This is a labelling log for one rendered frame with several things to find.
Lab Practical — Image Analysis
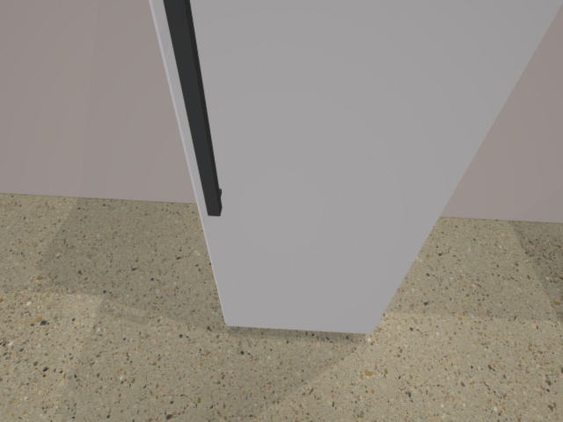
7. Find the fridge door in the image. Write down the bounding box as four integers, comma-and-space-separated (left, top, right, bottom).
151, 0, 563, 334

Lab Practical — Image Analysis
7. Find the handle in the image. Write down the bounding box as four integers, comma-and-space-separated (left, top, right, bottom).
163, 0, 222, 216

